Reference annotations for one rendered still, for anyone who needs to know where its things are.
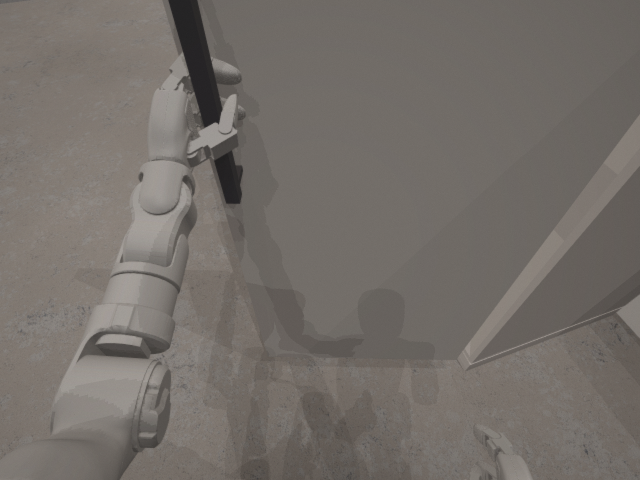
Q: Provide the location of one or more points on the robot left hand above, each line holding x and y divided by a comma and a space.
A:
174, 118

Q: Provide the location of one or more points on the fridge door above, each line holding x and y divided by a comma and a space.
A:
404, 160

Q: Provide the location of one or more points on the robot right hand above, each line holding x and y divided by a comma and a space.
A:
509, 466

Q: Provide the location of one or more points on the handle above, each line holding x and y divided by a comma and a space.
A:
192, 37

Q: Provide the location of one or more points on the robot left upper arm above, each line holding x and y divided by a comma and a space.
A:
110, 408

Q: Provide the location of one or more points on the left robot forearm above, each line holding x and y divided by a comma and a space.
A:
134, 319

